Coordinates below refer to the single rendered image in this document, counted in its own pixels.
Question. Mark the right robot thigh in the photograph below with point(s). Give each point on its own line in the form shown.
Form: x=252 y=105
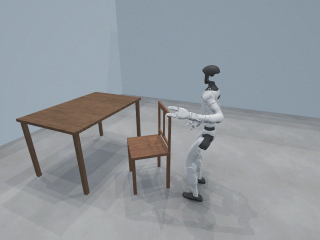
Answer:
x=199 y=135

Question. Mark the robot left hand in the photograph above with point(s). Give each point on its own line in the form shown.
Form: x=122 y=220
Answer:
x=181 y=114

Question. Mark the robot right hand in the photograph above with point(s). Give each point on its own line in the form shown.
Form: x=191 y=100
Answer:
x=196 y=124

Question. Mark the table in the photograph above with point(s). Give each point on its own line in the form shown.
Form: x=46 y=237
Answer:
x=75 y=116

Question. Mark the chair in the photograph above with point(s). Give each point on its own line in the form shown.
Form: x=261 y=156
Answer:
x=151 y=146

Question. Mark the left robot forearm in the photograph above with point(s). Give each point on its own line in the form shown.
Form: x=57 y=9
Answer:
x=205 y=118

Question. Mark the humanoid robot torso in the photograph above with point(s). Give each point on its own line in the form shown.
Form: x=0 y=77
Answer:
x=209 y=128

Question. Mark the left robot upper arm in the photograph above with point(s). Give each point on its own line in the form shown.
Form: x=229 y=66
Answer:
x=209 y=98

